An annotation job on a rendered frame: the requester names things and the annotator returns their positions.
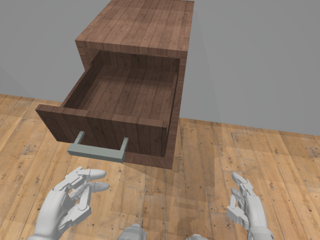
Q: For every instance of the right robot forearm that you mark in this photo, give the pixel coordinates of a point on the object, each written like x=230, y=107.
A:
x=259, y=233

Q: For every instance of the right robot hand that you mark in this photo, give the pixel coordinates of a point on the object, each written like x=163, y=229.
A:
x=250, y=212

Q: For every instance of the handle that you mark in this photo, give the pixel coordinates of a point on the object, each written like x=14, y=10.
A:
x=93, y=152

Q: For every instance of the cabinet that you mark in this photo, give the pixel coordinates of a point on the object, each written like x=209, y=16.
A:
x=146, y=27

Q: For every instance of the drawer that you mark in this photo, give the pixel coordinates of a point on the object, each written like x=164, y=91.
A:
x=120, y=95

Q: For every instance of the left robot thigh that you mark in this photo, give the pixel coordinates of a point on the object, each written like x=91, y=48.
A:
x=133, y=233

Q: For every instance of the left robot hand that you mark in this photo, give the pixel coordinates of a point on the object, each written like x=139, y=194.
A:
x=51, y=220

